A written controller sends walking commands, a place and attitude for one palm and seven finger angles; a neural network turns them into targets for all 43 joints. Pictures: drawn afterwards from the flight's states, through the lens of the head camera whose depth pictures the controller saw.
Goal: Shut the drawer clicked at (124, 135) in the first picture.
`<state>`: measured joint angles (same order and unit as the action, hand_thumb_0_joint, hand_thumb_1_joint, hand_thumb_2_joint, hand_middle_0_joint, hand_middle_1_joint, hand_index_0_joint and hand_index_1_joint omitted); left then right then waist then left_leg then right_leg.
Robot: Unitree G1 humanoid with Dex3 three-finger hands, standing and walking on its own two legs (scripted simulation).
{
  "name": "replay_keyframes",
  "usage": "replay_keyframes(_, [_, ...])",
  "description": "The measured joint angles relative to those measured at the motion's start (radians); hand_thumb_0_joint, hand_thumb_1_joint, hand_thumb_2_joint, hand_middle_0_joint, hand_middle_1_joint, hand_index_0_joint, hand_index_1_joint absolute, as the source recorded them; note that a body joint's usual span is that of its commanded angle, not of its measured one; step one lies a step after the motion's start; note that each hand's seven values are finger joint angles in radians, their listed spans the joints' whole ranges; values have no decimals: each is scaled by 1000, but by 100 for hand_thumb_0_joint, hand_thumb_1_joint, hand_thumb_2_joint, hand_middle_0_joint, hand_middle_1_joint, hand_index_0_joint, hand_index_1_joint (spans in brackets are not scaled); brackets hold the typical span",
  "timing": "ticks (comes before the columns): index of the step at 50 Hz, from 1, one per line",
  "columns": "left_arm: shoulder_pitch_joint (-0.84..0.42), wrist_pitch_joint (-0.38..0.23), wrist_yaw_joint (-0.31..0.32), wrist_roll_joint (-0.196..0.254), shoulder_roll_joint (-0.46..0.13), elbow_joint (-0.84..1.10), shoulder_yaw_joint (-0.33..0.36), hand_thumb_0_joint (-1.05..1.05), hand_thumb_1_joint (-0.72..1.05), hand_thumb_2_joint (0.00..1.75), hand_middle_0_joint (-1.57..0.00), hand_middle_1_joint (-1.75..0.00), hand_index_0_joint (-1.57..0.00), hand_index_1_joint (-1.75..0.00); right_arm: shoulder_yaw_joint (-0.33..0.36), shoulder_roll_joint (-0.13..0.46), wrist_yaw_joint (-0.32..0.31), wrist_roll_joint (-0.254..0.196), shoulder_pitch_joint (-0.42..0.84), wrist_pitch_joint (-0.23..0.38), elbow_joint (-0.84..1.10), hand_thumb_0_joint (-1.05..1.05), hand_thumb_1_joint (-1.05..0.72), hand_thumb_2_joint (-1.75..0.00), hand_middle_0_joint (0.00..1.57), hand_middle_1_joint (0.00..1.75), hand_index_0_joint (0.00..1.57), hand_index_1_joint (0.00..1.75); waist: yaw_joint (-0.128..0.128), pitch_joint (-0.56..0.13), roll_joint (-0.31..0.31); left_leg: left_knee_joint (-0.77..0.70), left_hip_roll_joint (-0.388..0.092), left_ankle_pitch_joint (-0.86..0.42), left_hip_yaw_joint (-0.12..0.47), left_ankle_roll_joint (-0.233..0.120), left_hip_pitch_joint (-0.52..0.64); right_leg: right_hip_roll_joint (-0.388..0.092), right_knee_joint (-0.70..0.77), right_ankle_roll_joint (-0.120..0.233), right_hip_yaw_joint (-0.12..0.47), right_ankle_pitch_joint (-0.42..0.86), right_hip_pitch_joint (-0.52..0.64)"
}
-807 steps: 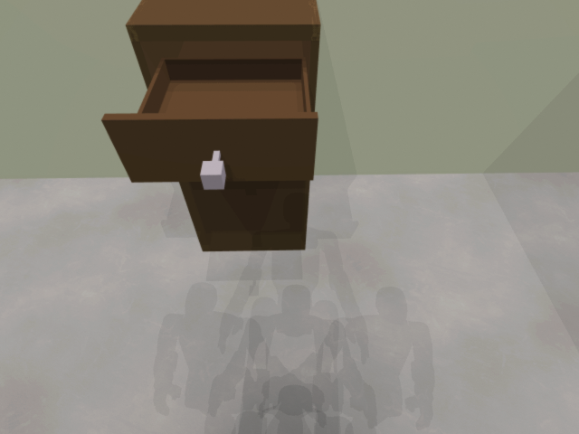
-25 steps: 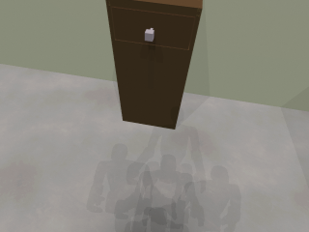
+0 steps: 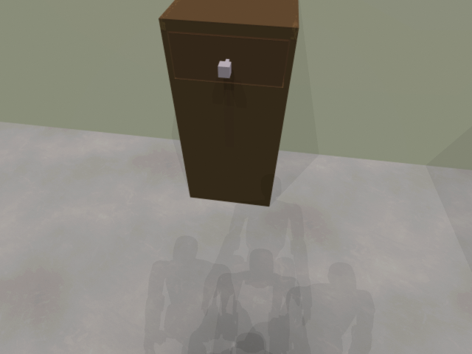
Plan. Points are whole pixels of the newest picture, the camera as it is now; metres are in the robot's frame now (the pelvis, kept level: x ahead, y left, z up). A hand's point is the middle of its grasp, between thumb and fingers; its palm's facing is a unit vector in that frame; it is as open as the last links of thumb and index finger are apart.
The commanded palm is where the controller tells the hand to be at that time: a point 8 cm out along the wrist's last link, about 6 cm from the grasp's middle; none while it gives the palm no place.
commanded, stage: let the arm hang, fingers relaxed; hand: left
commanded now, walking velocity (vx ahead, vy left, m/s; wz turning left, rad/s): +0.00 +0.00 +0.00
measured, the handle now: (225, 66) +0.95 +0.09 +0.02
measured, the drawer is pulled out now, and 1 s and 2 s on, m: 0.00 0.00 0.00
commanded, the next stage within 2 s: look to check the result in 0.14 s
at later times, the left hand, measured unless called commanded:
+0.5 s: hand out of the picture -0.01 +0.14 -0.18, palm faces +0.04 -0.98 -0.17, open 7.4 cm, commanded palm none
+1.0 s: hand out of the picture +0.02 +0.14 -0.17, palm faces +0.03 -0.98 -0.20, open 7.4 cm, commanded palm none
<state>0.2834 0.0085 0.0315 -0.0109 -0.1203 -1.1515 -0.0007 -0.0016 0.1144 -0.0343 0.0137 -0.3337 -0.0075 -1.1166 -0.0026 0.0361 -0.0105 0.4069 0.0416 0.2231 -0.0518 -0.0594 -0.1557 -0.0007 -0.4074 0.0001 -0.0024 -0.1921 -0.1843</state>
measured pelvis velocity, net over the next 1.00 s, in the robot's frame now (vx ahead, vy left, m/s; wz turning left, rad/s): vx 0.01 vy -0.03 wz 0.00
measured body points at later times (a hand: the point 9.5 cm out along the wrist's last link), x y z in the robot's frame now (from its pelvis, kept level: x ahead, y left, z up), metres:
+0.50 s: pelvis +0.01 -0.01 +0.00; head +0.02 -0.02 +0.45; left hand -0.01 +0.20 -0.16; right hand -0.02 -0.22 -0.17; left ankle +0.00 +0.08 -0.74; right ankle +0.02 -0.12 -0.74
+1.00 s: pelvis +0.01 -0.03 +0.00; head +0.03 -0.04 +0.45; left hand +0.02 +0.19 -0.16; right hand +0.00 -0.25 -0.16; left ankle +0.00 +0.08 -0.74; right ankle +0.02 -0.12 -0.74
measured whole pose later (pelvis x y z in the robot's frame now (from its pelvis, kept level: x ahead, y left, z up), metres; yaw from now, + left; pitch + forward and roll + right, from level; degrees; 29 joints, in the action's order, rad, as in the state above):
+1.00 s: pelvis +0.01 -0.03 +0.00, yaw +0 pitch -2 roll +0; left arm 0.24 -0.01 0.03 -0.01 -0.14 -1.16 0.01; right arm 0.01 0.15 -0.04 0.01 -0.28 0.00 -1.14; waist -0.01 0.05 -0.02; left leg 0.39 0.00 0.23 -0.04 -0.01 -0.13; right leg 0.04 -0.39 0.04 -0.01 -0.20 -0.16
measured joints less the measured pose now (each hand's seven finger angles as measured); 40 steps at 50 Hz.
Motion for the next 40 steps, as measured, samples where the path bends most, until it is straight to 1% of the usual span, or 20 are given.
replay_keyframes(16, [12,-10,8,2,11,-24,4,1,91,90,-20,-30,-20,-30,6,-9,-7,-3,-17,7,-22,0,-91,-89,20,30,20,30,-3,7,-1,1,-6,6,0,8,5,6,-8,7,0,-10,1])
replay_keyframes(29, [-3,-17,7,2,9,-19,6,1,91,90,-20,-30,-20,-30,9,2,-5,-2,12,8,-17,0,-91,-89,20,30,20,30,-2,6,-3,-1,-18,11,3,21,9,18,-5,20,-3,-14,4])
replay_keyframes(40, [-21,-22,5,3,-7,-16,9,1,91,90,-20,-30,-20,-30,11,20,-5,-2,33,9,-19,0,-91,-89,20,30,20,30,-3,11,-4,-10,-30,11,7,34,20,30,6,32,-7,-13,16])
